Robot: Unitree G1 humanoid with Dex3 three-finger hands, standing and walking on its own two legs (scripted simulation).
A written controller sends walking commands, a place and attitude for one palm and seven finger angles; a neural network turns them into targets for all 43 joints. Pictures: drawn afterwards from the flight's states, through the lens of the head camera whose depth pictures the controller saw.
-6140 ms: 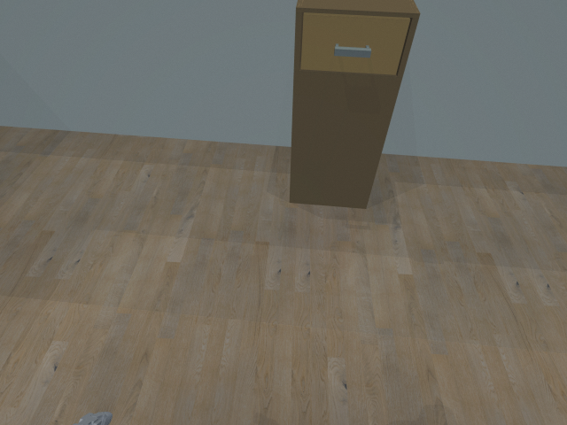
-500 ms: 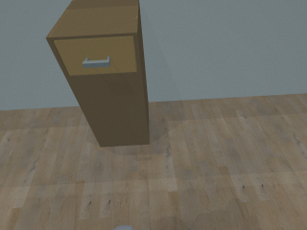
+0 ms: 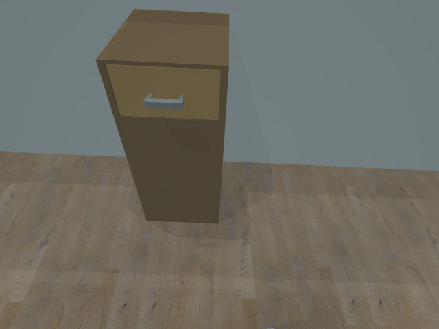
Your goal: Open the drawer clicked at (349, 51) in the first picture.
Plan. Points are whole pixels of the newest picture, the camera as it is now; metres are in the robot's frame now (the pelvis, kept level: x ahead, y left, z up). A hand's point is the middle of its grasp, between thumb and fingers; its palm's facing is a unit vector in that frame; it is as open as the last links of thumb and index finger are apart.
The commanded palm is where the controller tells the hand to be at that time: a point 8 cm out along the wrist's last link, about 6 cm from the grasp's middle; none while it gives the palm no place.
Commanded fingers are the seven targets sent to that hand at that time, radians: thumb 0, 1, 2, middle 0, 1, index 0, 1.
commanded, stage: take the last steps up to it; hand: left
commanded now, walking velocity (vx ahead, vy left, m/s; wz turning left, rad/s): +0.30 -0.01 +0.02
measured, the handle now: (165, 100) +0.75 +0.21 +0.00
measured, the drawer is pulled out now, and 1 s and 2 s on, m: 0.00 0.00 0.00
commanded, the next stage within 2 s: come to a stop and stand still in 0.48 s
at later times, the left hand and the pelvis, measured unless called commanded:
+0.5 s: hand out of the picture +0.12 +0.13 -0.18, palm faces +0.12 -0.98 -0.16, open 7.3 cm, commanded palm none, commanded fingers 0.00 0.90 0.90 -0.20 -0.30 -0.20 -0.30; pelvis +0.15 -0.03 +0.00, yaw +2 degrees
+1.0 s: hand (152, 274) +0.28 +0.17 -0.17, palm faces +0.06 -0.96 -0.26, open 7.4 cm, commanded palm none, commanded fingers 0.00 0.90 0.90 -0.20 -0.30 -0.20 -0.30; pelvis +0.22 -0.03 -0.01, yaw +0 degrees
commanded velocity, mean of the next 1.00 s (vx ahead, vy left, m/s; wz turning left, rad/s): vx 0.04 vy -0.02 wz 0.03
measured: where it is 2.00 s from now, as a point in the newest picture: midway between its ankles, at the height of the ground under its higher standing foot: outside the picture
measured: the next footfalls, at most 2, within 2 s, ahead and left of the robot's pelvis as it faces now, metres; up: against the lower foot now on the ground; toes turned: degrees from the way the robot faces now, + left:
right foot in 0.12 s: +0.15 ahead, -0.14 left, +0.00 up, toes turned -8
left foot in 0.60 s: +0.30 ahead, +0.10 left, +0.00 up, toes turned +9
